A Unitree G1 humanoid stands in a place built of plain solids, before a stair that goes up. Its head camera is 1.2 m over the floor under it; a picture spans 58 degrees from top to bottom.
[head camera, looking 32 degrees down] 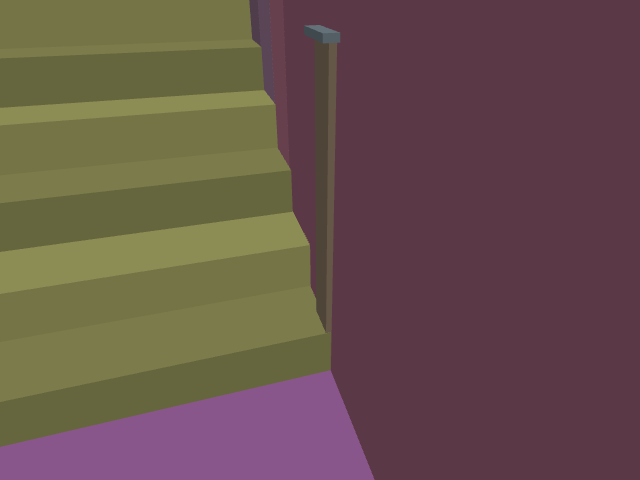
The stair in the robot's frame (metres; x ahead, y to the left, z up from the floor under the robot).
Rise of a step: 0.18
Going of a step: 0.26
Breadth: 1.17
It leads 16 degrees to the left of straight ahead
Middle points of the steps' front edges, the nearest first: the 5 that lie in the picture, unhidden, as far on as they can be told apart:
0.89 0.52 0.18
1.14 0.60 0.37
1.39 0.67 0.55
1.64 0.74 0.73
1.89 0.82 0.91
